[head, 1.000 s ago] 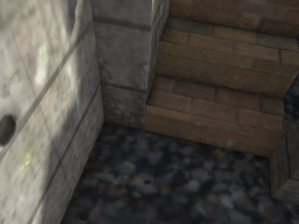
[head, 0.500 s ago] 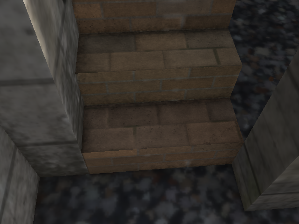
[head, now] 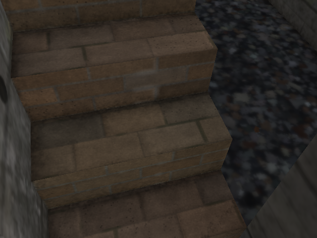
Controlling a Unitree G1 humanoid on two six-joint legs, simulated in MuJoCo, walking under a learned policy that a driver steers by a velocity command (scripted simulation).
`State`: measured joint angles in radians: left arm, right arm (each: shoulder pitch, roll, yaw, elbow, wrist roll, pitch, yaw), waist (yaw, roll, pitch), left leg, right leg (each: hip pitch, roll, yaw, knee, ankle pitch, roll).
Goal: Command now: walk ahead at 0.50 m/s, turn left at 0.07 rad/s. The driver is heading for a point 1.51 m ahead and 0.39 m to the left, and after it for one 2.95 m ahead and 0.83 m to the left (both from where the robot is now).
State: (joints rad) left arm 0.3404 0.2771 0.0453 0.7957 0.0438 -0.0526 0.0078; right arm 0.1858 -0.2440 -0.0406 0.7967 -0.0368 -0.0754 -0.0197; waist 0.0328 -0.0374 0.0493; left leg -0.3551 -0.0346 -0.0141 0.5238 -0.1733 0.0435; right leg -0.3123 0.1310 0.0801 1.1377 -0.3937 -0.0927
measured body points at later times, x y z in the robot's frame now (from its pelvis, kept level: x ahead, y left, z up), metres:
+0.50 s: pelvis +0.17 -0.03 +0.01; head +0.20 -0.05 +0.46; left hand +0.21 +0.24 -0.09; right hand +0.35 -0.23 -0.12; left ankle +0.08 +0.08 -0.53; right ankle +0.21 -0.11 -0.73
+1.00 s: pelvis +0.25 +0.07 +0.07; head +0.32 +0.13 +0.50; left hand +0.18 +0.35 -0.07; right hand +0.58 +0.07 +0.02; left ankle +0.25 +0.22 -0.54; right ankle +0.20 -0.13 -0.56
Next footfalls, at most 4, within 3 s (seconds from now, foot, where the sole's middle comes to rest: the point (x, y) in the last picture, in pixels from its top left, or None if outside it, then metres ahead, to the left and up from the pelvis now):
0.30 right None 0.25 -0.11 -0.77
0.88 left None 0.28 0.24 -0.56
1.38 right None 0.37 -0.14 -0.58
1.70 left None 0.24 0.01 -0.77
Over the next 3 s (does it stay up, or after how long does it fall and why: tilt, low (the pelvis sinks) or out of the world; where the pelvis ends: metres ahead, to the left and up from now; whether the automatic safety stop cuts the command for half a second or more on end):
stays up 0.30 0.02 0.14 its command is cut before an obstacle after 1.8 s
